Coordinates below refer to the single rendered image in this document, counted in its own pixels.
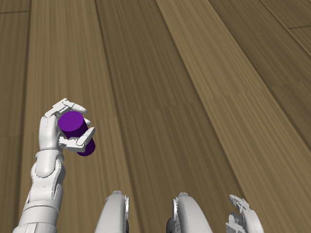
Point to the right robot hand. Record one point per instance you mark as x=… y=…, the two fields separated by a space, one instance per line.
x=247 y=223

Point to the left robot arm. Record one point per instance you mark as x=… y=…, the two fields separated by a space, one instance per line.
x=42 y=207

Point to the can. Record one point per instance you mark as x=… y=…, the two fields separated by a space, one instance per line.
x=73 y=124

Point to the left robot hand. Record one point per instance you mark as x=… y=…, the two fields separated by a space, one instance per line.
x=52 y=137

